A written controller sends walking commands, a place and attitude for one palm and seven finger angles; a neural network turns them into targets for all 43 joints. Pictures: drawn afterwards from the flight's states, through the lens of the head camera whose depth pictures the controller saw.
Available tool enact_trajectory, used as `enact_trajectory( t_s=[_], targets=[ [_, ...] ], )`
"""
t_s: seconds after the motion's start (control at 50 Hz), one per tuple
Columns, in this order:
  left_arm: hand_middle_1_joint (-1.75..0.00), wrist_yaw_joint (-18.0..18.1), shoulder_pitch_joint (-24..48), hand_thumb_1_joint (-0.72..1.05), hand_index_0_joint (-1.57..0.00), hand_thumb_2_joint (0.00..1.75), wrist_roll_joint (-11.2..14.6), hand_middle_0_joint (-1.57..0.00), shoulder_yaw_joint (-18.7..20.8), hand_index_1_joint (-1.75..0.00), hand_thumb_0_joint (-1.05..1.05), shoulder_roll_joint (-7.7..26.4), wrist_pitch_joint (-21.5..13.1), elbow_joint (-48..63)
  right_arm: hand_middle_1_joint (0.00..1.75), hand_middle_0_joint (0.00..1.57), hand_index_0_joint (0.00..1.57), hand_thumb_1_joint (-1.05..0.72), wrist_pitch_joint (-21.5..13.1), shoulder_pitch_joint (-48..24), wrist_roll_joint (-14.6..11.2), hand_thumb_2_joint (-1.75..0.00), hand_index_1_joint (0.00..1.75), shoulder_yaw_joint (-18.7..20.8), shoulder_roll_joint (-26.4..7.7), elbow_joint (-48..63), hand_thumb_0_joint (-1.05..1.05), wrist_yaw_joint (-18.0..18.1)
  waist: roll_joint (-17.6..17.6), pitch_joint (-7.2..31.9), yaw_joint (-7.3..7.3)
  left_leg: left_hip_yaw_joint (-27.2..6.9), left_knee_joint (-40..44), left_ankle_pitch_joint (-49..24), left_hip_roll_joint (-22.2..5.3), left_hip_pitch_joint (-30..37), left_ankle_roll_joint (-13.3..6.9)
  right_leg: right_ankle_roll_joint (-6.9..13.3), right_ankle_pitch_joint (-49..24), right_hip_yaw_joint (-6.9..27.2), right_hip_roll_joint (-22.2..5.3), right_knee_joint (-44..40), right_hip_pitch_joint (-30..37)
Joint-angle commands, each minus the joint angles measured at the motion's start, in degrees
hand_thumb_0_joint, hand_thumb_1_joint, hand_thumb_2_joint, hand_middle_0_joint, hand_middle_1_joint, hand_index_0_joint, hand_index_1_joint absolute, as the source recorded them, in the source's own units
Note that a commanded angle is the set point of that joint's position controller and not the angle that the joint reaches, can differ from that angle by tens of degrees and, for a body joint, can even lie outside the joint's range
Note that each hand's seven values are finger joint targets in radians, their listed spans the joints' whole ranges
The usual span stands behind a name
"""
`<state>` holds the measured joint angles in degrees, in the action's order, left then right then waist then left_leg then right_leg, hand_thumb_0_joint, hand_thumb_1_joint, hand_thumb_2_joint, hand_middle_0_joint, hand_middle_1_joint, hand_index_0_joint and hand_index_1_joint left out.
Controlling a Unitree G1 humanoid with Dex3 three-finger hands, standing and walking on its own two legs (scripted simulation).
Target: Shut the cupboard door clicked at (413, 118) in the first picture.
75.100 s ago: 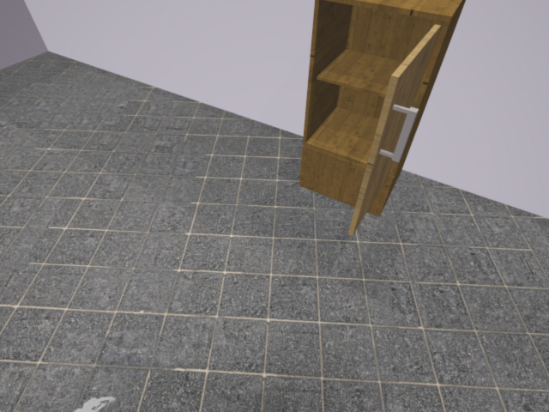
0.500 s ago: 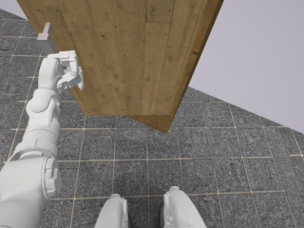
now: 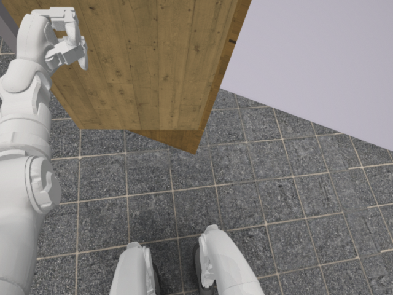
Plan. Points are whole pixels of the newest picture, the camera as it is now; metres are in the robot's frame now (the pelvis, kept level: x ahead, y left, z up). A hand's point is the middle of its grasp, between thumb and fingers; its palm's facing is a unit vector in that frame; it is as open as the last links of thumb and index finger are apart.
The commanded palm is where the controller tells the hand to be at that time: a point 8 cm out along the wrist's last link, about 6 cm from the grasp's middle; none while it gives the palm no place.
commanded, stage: push the door shut along its arc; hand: left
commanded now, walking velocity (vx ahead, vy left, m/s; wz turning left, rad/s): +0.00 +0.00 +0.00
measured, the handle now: (22, 36) +0.59 +0.23 +0.08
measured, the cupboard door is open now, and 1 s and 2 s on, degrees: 22 8 8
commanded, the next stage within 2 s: pull the fist back off the door in 0.50 s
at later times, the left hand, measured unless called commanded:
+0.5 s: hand (86, 30) +0.59 +0.12 +0.09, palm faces -0.32 -0.95 -0.03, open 3.2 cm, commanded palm +0.62 +0.14 +0.08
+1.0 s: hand (106, 27) +0.60 +0.09 +0.08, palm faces +0.07 -1.00 +0.01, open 3.1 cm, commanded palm +0.56 +0.13 +0.08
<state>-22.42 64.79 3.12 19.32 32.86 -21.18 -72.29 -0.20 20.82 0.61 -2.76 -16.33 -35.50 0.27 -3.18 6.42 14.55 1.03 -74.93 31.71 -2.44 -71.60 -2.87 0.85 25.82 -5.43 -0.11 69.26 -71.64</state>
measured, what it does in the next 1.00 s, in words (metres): stands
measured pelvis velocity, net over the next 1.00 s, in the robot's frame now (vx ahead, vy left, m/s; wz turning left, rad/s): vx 0.02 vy -0.01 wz -0.01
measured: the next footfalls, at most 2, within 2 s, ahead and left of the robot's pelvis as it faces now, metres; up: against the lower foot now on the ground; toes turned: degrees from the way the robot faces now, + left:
none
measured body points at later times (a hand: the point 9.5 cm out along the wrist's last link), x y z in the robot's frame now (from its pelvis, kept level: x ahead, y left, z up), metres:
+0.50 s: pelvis +0.00 +0.00 -0.01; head +0.20 +0.03 +0.39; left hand +0.60 +0.17 +0.09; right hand -0.03 -0.27 -0.10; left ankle +0.02 +0.09 -0.62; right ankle +0.06 -0.12 -0.62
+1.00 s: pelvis +0.02 -0.01 +0.01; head +0.20 +0.00 +0.43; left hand +0.60 +0.14 +0.08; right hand -0.04 -0.23 -0.09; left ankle +0.02 +0.09 -0.61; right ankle +0.06 -0.12 -0.62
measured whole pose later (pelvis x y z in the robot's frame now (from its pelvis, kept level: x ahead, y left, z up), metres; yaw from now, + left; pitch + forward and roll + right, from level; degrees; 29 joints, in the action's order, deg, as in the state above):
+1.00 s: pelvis +0.02 -0.01 +0.01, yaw -1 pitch +30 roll -4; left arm 3.5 66.1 -2.6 23.6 24.4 -18.9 -70.6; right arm 0.7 26.8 4.5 -2.7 -12.6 -36.2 -5.7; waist -5.0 7.2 15.6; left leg 1.0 -71.1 31.7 -3.1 -69.7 -2.0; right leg 1.3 25.8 -5.2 1.0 65.6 -70.2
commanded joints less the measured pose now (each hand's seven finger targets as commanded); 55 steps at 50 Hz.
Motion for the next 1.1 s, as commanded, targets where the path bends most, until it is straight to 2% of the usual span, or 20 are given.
enact_trajectory(
  t_s=[0.0, 0.12, 0.26, 0.3, 0.32, 0.38, 0.44, 0.48, 0.58, 0.6, 0.64, 0.66, 0.7, 0.74, 0.78, 0.82, 0.88, 0.94, 0.98, 1.08],
  targets=[
    [-1.5, 0.0, 28.2, 0.9, -1.3, 0.9, 0.3, -1.3, 1.4, -1.5, 0.0, 13.0, -2.2, 11.5, 0.3, 0.2, 0.2, -0.9, -0.2, 12.4, 0.3, -0.9, 0.3, 3.8, -11.1, 1.8, 0.0, 0.5, -9.2, 34.6, 1.71, -7.5, 7.8, -25.9, 0.4, 26.9, 1.0, 0.9, -13.9, 3.0, 2.4, -6.8, 12.6],
    [-1.5, -1.1, 31.3, 0.9, -1.3, 0.9, -0.1, -1.3, 3.0, -1.5, 0.0, 16.6, 0.0, 11.0, 0.3, 0.2, 0.2, -0.9, -0.1, 14.0, 0.3, -0.9, 0.3, 3.7, -11.3, 1.3, 0.0, 0.7, -7.4, 34.2, 2.78, -6.8, 7.0, -24.9, 0.4, 23.7, 0.5, 0.8, -15.2, 3.3, 2.8, -7.2, 14.9],
    [-1.5, -2.8, 37.1, 0.9, -1.3, 0.9, -0.1, -1.3, -0.5, -1.5, 0.0, 14.3, 1.2, 10.6, 0.3, 0.2, 0.2, -0.9, -1.1, 14.9, 0.6, -0.9, 0.3, 3.6, -11.3, -0.3, 0.0, 1.0, -10.6, 33.1, 4.5, -7.8, 6.6, -24.6, 0.1, 26.1, 0.7, 1.1, -13.1, 2.6, 3.1, -7.2, 10.3],
    [-1.5, -3.1, 38.5, 0.9, -1.3, 0.9, 0.0, -1.3, -2.5, -1.5, 0.0, 11.6, 1.1, 11.1, 0.3, 0.2, 0.2, -0.9, -1.6, 14.8, 0.7, -0.9, 0.3, 3.8, -11.2, -0.8, 0.0, 1.1, -13.6, 34.8, 4.79, -8.2, 6.2, -26.6, 0.1, 29.1, 0.9, 1.3, -13.5, 2.4, 3.0, -6.9, 7.9],
    [-1.5, -3.2, 39.7, 0.9, -1.3, 0.9, -0.1, -1.3, -2.9, -1.5, 0.0, 11.3, 1.5, 10.5, 0.3, 0.2, 0.2, -0.9, -1.6, 15.1, 0.8, -0.9, 0.3, 3.8, -11.4, -1.4, 0.0, 1.2, -12.3, 34.0, 5.72, -8.6, 5.9, -26.0, -0.1, 29.0, 0.9, 1.2, -12.9, 2.1, 3.0, -6.9, 6.6],
    [-1.5, -3.1, 42.4, 0.9, -1.3, 0.9, -0.4, -1.3, -2.9, -1.5, 0.0, 12.1, 2.7, 7.4, 0.3, 0.2, 0.2, -0.9, -2.2, 15.5, 0.8, -0.9, 0.3, 3.3, -11.5, -1.9, 0.0, 1.5, -11.7, 30.6, 7.0, -8.3, 5.4, -23.5, 0.1, 25.9, 0.4, 1.4, -11.3, 2.0, 3.3, -6.9, 5.2],
    [-1.5, -3.1, 45.3, 0.9, -1.3, 0.9, -1.1, -1.3, -3.3, -1.5, 0.0, 12.8, 3.0, 8.1, 0.3, 0.2, 0.2, -0.9, -2.8, 15.6, 1.1, -0.9, 0.3, 3.3, -11.7, -2.2, 0.0, 1.6, -13.2, 33.2, 7.48, -8.5, 4.5, -24.2, 0.1, 25.9, 0.5, 1.5, -11.8, 1.8, 3.2, -6.0, 5.0],
    [-1.5, -3.2, 46.3, 0.9, -1.3, 0.9, -1.3, -1.3, -4.3, -1.5, 0.0, 11.3, 3.2, 8.0, 0.3, 0.2, 0.2, -0.9, -3.1, 15.8, 1.4, -0.9, 0.3, 3.3, -11.6, -2.5, 0.0, 1.6, -15.2, 34.2, 7.91, -9.1, 4.0, -26.0, 0.0, 28.2, 0.6, 1.7, -12.0, 1.4, 3.3, -5.3, 2.5],
    [-1.5, -3.4, 49.5, 0.9, -1.3, 0.9, -2.6, -1.3, -5.3, -1.5, 0.0, 11.4, 4.5, 6.7, 0.3, 0.2, 0.2, -0.9, -3.5, 16.2, 1.6, -0.9, 0.3, 3.1, -12.0, -3.1, 0.0, 1.7, -16.6, 34.0, 9.19, -9.9, 3.1, -25.7, -0.2, 28.1, 0.6, 1.7, -11.4, 0.9, 3.4, -4.4, -0.2],
    [-1.5, 7.7, 48.5, 0.9, -1.3, 0.9, 2.0, -1.3, 6.8, -1.5, 0.0, 13.4, 5.5, 7.4, 0.3, 0.2, 0.2, -0.9, -3.6, 19.2, 3.0, -0.9, 0.3, 2.0, -11.2, -0.4, 0.0, 1.0, -17.7, 35.0, 5.83, -10.7, 4.7, -24.5, -1.0, 25.5, 1.3, 1.4, -11.6, 1.1, 2.7, -4.5, 1.6],
    [-1.5, 16.2, 42.2, 0.9, -1.3, 0.9, 0.1, -1.3, 4.0, -1.5, 0.0, 8.3, 6.6, 5.0, 0.3, 0.2, 0.2, -0.9, -3.3, 18.2, 3.5, -0.9, 0.3, 2.2, -10.5, 0.0, 0.0, -1.0, -15.3, 34.6, 5.55, -10.7, 5.5, -23.8, -1.2, 24.3, 1.8, 0.9, -11.3, 0.8, 2.5, -4.3, 2.9],
    [-1.5, 19.5, 41.5, 0.9, -1.3, 0.9, 0.1, -1.3, 5.6, -1.5, 0.0, 7.8, 6.4, 6.5, 0.3, 0.2, 0.2, -0.9, -3.1, 18.9, 4.2, -0.9, 0.3, 2.6, -10.4, 0.3, 0.0, -1.7, -13.2, 35.5, 5.46, -9.9, 5.3, -24.9, -1.1, 23.6, 1.7, 0.5, -12.2, 1.0, 2.5, -4.6, 4.8],
    [-1.5, 27.0, 40.7, 0.9, -1.3, 0.9, -3.3, -1.3, 5.9, -1.5, 0.0, 7.1, 3.5, 12.2, 0.3, 0.2, 0.2, -0.9, -2.7, 19.9, 5.4, -0.9, 0.3, 3.1, -10.0, 1.2, 0.0, -3.4, -15.8, 39.7, 3.8, -10.0, 5.6, -29.0, -1.1, 27.1, 2.4, 0.4, -14.1, 1.1, 2.4, -4.3, 6.2],
    [-1.5, 31.1, 39.7, 0.9, -1.3, 0.9, -9.2, -1.3, 1.8, -1.5, 0.0, 5.4, 0.0, 17.0, 0.3, 0.2, 0.2, -0.9, -2.1, 20.1, 6.1, -0.9, 0.3, 4.0, -9.6, 0.8, 0.0, -5.4, -19.5, 42.9, 3.34, -9.9, 5.0, -34.3, -1.4, 31.9, 3.2, 0.7, -16.2, 1.2, 2.3, -4.0, 5.8],
    [-1.5, 31.3, 39.7, 0.9, -1.3, 0.9, -11.8, -1.3, 0.6, -1.5, 0.0, 6.0, -2.9, 20.7, 0.3, 0.2, 0.2, -0.9, -1.0, 21.1, 6.1, -0.9, 0.3, 5.0, -9.9, 0.2, 0.0, -6.3, -18.2, 45.4, 3.65, -10.4, 5.3, -38.3, -1.5, 35.5, 3.6, 0.9, -19.1, 1.5, 2.6, -4.4, 8.3],
    [-1.5, 29.0, 38.6, 0.9, -1.3, 0.9, -9.4, -1.3, -1.0, -1.5, 0.0, 2.9, -3.4, 21.4, 0.3, 0.2, 0.2, -0.9, -0.2, 20.9, 5.0, -0.9, 0.3, 5.8, -9.8, 0.1, 0.0, -6.5, -15.3, 46.5, 3.98, -9.4, 7.1, -36.6, -0.8, 35.5, 3.2, 0.6, -21.6, 1.9, 2.9, -6.7, 14.1],
    [-1.5, 26.2, 35.8, 0.9, -1.3, 0.9, -5.6, -1.3, 4.3, -1.5, 0.0, 7.3, -2.0, 18.1, 0.3, 0.2, 0.2, -0.9, 0.5, 20.7, 4.1, -0.9, 0.3, 5.4, -10.0, 0.0, 0.0, -5.5, -11.5, 43.9, 2.66, -7.2, 9.5, -30.2, 0.4, 29.4, 2.1, 0.4, -22.2, 2.8, 3.1, -8.6, 21.8],
    [-1.5, 26.4, 27.4, 0.9, -1.3, 0.9, -4.3, -1.3, 7.0, -1.5, 0.0, 7.2, -2.1, 13.7, 0.3, 0.2, 0.2, -0.9, 0.7, 19.8, 3.7, -0.9, 0.3, 4.8, -8.7, 0.8, 0.0, -4.9, -6.0, 37.6, 0.74, -4.7, 11.2, -26.1, 1.2, 22.2, 1.4, 0.0, -23.0, 3.7, 2.8, -10.4, 27.4],
    [-1.5, 27.3, 22.8, 0.9, -1.3, 0.9, -4.8, -1.3, 7.1, -1.5, 0.0, 6.3, -4.4, 13.6, 0.3, 0.2, 0.2, -0.9, 0.6, 19.1, 4.0, -0.9, 0.3, 4.5, -8.1, 1.6, 0.0, -5.1, -5.0, 34.3, -0.7, -3.9, 12.3, -25.4, 1.4, 20.7, 1.3, 0.2, -23.5, 4.1, 2.8, -10.8, 28.9],
    [-1.5, 26.9, 12.4, 0.9, -1.3, 0.9, -5.4, -1.3, 1.3, -1.5, 0.0, -2.6, -7.7, 7.3, 0.3, 0.2, 0.2, -0.9, 0.6, 17.5, 3.7, -0.9, 0.3, 5.3, -7.7, 1.5, 0.0, -5.7, 0.5, 24.0, -0.22, -2.1, 13.1, -21.1, 1.9, 16.8, 1.0, 0.2, -21.5, 4.7, 2.6, -12.5, 27.3]
  ],
)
